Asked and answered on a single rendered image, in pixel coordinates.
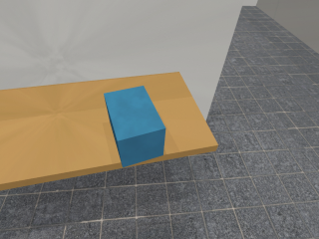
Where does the table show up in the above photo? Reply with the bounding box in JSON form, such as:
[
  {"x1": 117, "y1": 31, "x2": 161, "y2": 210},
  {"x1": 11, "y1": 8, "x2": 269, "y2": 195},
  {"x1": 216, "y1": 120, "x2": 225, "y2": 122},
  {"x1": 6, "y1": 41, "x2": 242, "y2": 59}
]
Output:
[{"x1": 0, "y1": 72, "x2": 218, "y2": 191}]

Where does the carton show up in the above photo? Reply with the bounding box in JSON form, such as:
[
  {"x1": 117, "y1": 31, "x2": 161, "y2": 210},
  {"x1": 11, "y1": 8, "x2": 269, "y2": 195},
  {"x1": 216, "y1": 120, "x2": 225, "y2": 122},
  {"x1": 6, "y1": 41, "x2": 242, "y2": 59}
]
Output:
[{"x1": 104, "y1": 86, "x2": 166, "y2": 167}]

